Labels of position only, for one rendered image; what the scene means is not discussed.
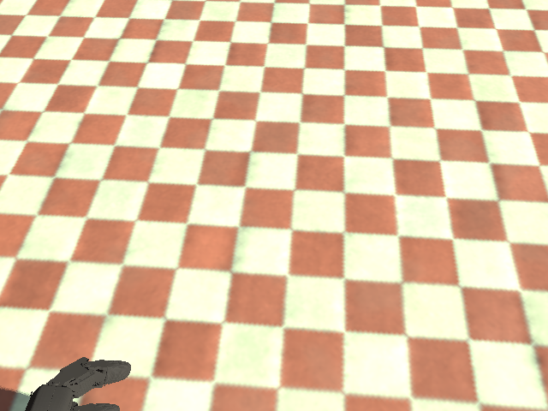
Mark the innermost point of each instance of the left robot hand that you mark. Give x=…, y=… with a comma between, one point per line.
x=74, y=381

